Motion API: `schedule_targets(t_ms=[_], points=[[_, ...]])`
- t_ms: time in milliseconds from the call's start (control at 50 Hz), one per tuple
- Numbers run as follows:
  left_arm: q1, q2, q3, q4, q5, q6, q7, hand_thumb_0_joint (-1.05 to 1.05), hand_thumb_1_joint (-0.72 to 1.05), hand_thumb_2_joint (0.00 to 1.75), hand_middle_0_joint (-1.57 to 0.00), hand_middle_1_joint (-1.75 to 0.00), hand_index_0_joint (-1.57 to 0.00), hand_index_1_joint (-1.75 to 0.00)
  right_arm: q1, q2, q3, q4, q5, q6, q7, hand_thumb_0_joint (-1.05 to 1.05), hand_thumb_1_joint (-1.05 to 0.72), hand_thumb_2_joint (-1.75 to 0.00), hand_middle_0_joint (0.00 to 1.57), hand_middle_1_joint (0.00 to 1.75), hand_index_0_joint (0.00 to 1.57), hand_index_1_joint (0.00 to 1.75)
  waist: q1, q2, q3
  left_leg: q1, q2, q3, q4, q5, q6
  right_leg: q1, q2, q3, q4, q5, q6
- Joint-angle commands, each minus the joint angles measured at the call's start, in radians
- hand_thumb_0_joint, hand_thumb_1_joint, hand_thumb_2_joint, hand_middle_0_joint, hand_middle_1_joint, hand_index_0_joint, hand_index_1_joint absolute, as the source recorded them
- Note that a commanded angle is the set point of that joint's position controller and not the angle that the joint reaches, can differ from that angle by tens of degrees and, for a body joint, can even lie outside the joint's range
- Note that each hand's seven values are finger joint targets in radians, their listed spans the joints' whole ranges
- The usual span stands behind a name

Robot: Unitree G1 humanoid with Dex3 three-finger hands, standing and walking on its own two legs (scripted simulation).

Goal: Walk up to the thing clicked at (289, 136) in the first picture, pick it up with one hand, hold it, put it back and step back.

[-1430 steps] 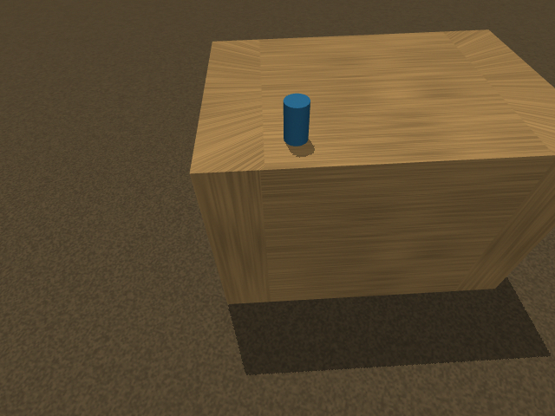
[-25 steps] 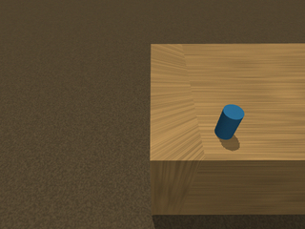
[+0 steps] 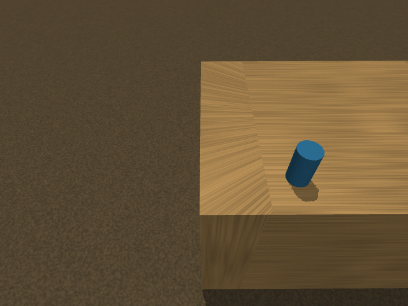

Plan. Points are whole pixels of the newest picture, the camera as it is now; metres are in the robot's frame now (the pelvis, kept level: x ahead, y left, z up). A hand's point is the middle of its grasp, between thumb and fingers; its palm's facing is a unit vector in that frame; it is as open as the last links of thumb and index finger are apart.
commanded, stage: stand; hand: right
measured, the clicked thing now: (303, 164) +0.45 -0.23 -0.03
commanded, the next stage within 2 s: step back in 0.34 s
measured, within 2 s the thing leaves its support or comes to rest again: neither
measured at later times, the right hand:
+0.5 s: hand out of the picture +0.07 -0.27 -0.16, palm faces -0.01 +0.94 -0.35, open 7.4 cm
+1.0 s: hand out of the picture -0.01 -0.26 -0.17, palm faces -0.15 +0.90 -0.40, open 7.4 cm
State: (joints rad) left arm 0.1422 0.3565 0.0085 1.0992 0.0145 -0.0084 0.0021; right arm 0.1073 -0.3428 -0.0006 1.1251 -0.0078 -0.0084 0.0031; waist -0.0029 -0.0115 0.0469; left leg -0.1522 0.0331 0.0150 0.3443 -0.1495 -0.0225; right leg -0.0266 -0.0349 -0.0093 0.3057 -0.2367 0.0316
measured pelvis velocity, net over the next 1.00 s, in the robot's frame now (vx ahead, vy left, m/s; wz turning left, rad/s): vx -0.13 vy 0.00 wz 0.08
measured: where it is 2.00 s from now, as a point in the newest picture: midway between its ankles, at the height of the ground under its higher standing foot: outside the picture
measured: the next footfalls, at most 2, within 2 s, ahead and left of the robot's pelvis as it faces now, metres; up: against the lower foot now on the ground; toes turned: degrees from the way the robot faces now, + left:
left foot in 0.94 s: -0.10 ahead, +0.11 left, +0.00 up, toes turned +2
right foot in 1.30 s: -0.19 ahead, -0.13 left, +0.00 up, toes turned +1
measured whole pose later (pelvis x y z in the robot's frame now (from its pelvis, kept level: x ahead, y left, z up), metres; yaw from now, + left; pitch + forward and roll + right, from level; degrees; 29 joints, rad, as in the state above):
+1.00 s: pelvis -0.13 +0.00 -0.03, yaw +4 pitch -2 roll +0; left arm 0.09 0.40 0.07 0.84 0.01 0.06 0.03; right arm 0.12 -0.38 -0.04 0.91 -0.03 0.04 0.01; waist 0.02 -0.03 0.22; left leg -0.28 -0.03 -0.02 0.69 -0.37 0.03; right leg -0.44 -0.02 0.05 0.87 -0.47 0.00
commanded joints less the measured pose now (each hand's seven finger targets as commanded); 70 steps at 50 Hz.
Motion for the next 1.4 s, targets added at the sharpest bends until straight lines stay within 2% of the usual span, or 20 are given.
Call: schedule_targets(t_ms=[0,260,360,500,540,580,620,660,760,840,900,940,960,1040,1240,1280,1300,1320,1340,1380], points=[[-0.013,0.208,0.038,-0.054,-0.001,-0.015,0.009,0.0,0.9,0.9,-0.2,-0.3,-0.2,-0.3,-0.034,-0.219,-0.043,-0.051,-0.001,-0.018,-0.011,0.0,-0.9,-0.9,0.2,0.3,0.2,0.3,-0.003,0.034,-0.036,0.065,0.096,-0.083,-0.046,0.106,0.036,-0.093,-0.1,0.066,-0.07,0.115,-0.044],[-0.013,0.205,0.038,-0.053,0.0,-0.013,0.007,0.0,0.9,0.9,-0.2,-0.3,-0.2,-0.3,-0.03,-0.224,-0.049,-0.044,-0.002,-0.021,-0.01,0.0,-0.9,-0.9,0.2,0.3,0.2,0.3,-0.001,0.026,-0.048,0.068,0.099,-0.089,-0.052,0.098,0.039,-0.094,-0.102,0.071,-0.06,0.102,-0.05],[0.001,0.239,0.076,-0.101,-0.028,0.006,0.019,0.0,0.9,0.9,-0.2,-0.3,-0.2,-0.3,-0.026,-0.265,-0.073,-0.092,0.021,0.004,-0.007,0.0,-0.9,-0.9,0.2,0.3,0.2,0.3,-0.005,0.047,-0.07,0.04,0.123,-0.099,0.096,0.505,0.11,-0.114,-0.051,0.024,0.153,0.363,-0.062],[0.111,0.198,0.091,-0.148,-0.015,0.047,0.011,0.0,0.9,0.9,-0.2,-0.3,-0.2,-0.3,-0.104,-0.309,-0.111,-0.217,0.006,0.044,-0.014,0.0,-0.9,-0.9,0.2,0.3,0.2,0.3,0.041,0.217,-0.145,-0.157,0.261,-0.203,0.101,0.288,0.257,-0.118,0.035,0.007,0.476,-0.159,-0.093],[0.145,0.222,0.101,-0.149,-0.003,0.043,0.008,0.0,0.9,0.9,-0.2,-0.3,-0.2,-0.3,-0.149,-0.277,-0.109,-0.255,0.009,0.057,-0.009,0.0,-0.9,-0.9,0.2,0.3,0.2,0.3,0.067,0.095,-0.093,-0.214,0.143,-0.138,0.278,0.112,0.186,-0.17,-0.043,0.098,0.286,-0.015,-0.124],[0.053,0.346,0.128,-0.211,0.016,0.021,0.009,0.0,0.9,0.9,-0.2,-0.3,-0.2,-0.3,-0.123,-0.186,-0.084,-0.277,0.014,0.07,-0.016,0.0,-0.9,-0.9,0.2,0.3,0.2,0.3,0.045,-0.17,0.024,-0.326,-0.158,-0.134,0.657,-0.422,0.058,-0.279,-0.318,0.429,-0.007,0.335,-0.235],[-0.069,0.357,0.13,-0.268,0.019,0.015,0.02,0.0,0.9,0.9,-0.2,-0.3,-0.2,-0.3,-0.025,-0.23,-0.1,-0.253,0.012,0.072,-0.023,0.0,-0.9,-0.9,0.2,0.3,0.2,0.3,-0.002,-0.157,-0.011,-0.308,-0.12,-0.22,0.893,-0.441,0.056,-0.356,-0.366,0.441,0.031,0.39,-0.334],[-0.156,0.293,0.118,-0.293,0.023,0.011,0.023,0.0,0.9,0.9,-0.2,-0.3,-0.2,-0.3,0.056,-0.263,-0.113,-0.222,0.029,0.066,-0.021,0.0,-0.9,-0.9,0.2,0.3,0.2,0.3,-0.053,-0.111,-0.034,-0.318,-0.122,-0.196,0.921,-0.341,0.03,-0.265,-0.236,0.249,0.111,0.41,-0.27],[0.016,0.269,0.118,-0.297,0.022,0.017,0.042,0.0,0.9,0.9,-0.2,-0.3,-0.2,-0.3,-0.024,-0.242,-0.086,-0.282,0.004,0.054,-0.025,0.0,-0.9,-0.9,0.2,0.3,0.2,0.3,0.072,-0.13,-0.088,-0.395,-0.085,-0.14,0.679,-0.38,0.011,0.018,-0.253,0.219,0.224,0.593,-0.269],[0.01,0.291,0.127,-0.332,0.005,0.028,0.039,0.0,0.9,0.9,-0.2,-0.3,-0.2,-0.3,0.042,-0.238,-0.085,-0.28,-0.008,0.041,-0.021,0.0,-0.9,-0.9,0.2,0.3,0.2,0.3,0.044,-0.206,-0.139,-0.268,-0.047,-0.068,0.374,-0.35,0.026,0.031,-0.258,0.228,0.277,0.626,-0.251],[-0.032,0.268,0.11,-0.361,-0.009,0.042,0.028,0.0,0.9,0.9,-0.2,-0.3,-0.2,-0.3,0.117,-0.261,-0.108,-0.249,-0.023,0.028,-0.016,0.0,-0.9,-0.9,0.2,0.3,0.2,0.3,-0.013,-0.073,-0.144,-0.024,-0.002,-0.079,0.096,0.075,0.064,-0.186,-0.16,0.136,0.381,0.38,-0.144],[-0.083,0.223,0.111,-0.374,-0.016,0.046,0.04,0.0,0.9,0.9,-0.2,-0.3,-0.2,-0.3,0.075,-0.418,-0.138,-0.282,-0.02,0.029,-0.005,0.0,-0.9,-0.9,0.2,0.3,0.2,0.3,-0.056,0.284,-0.134,-0.029,0.337,-0.492,0.032,0.438,0.305,-0.402,0.14,0.077,0.728,-0.438,-0.049],[-0.096,0.235,0.116,-0.362,0.001,0.051,0.05,0.0,0.9,0.9,-0.2,-0.3,-0.2,-0.3,0.07,-0.4,-0.142,-0.282,-0.024,0.029,-0.009,0.0,-0.9,-0.9,0.2,0.3,0.2,0.3,-0.062,0.217,-0.1,-0.094,0.354,-0.502,0.015,0.385,0.332,-0.406,0.146,0.181,0.874,-0.469,-0.05],[0.039,0.222,0.116,-0.306,-0.016,0.045,0.041,0.0,0.9,0.9,-0.2,-0.3,-0.2,-0.3,-0.053,-0.283,-0.105,-0.324,-0.02,0.028,-0.031,0.0,-0.9,-0.9,0.2,0.3,0.2,0.3,0.036,0.164,-0.044,-0.012,0.212,-0.232,0.101,0.413,0.251,-0.5,0.131,0.191,0.977,-0.278,-0.039],[0.118,0.188,0.114,-0.293,0.004,0.013,0.023,0.0,0.9,0.9,-0.2,-0.3,-0.2,-0.3,-0.005,-0.291,-0.112,-0.356,-0.009,0.049,-0.019,0.0,-0.9,-0.9,0.2,0.3,0.2,0.3,-0.001,0.201,-0.142,0.071,0.199,-0.184,0.22,0.284,0.232,-0.249,0.067,0.016,0.248,-0.115,-0.024],[0.17,0.219,0.123,-0.272,0.022,0.001,0.026,0.0,0.9,0.9,-0.2,-0.3,-0.2,-0.3,-0.024,-0.27,-0.104,-0.364,0.006,0.057,-0.014,0.0,-0.9,-0.9,0.2,0.3,0.2,0.3,0.034,0.149,-0.144,-0.1,0.169,-0.162,0.276,0.135,0.153,-0.093,0.025,0.066,0.105,0.079,-0.064],[0.153,0.298,0.146,-0.284,0.034,-0.006,0.024,0.0,0.9,0.9,-0.2,-0.3,-0.2,-0.3,-0.012,-0.213,-0.089,-0.374,0.012,0.058,-0.011,0.0,-0.9,-0.9,0.2,0.3,0.2,0.3,0.018,-0.083,-0.109,-0.306,0.037,-0.114,0.417,-0.093,0.079,-0.051,-0.146,0.354,0.079,0.116,-0.125],[0.093,0.385,0.163,-0.311,0.022,0.0,0.02,0.0,0.9,0.9,-0.2,-0.3,-0.2,-0.3,-0.073,-0.204,-0.09,-0.385,0.016,0.063,-0.023,0.0,-0.9,-0.9,0.2,0.3,0.2,0.3,0.066,-0.248,-0.045,-0.324,-0.115,-0.084,0.663,-0.464,0.035,-0.235,-0.347,0.544,0.013,0.24,-0.315],[0.047,0.38,0.159,-0.346,0.033,-0.009,0.023,0.0,0.9,0.9,-0.2,-0.3,-0.2,-0.3,-0.075,-0.239,-0.107,-0.374,0.008,0.068,-0.03,0.0,-0.9,-0.9,0.2,0.3,0.2,0.3,0.053,-0.198,0.003,-0.31,-0.099,-0.206,0.846,-0.492,0.026,-0.328,-0.387,0.597,0.018,0.319,-0.359],[-0.038,0.288,0.134,-0.367,0.015,-0.005,0.029,0.0,0.9,0.9,-0.2,-0.3,-0.2,-0.3,0.017,-0.253,-0.106,-0.335,0.025,0.059,-0.03,0.0,-0.9,-0.9,0.2,0.3,0.2,0.3,-0.016,-0.05,-0.011,-0.325,-0.138,-0.238,0.902,-0.374,0.024,-0.262,-0.225,0.306,0.135,0.476,-0.266]])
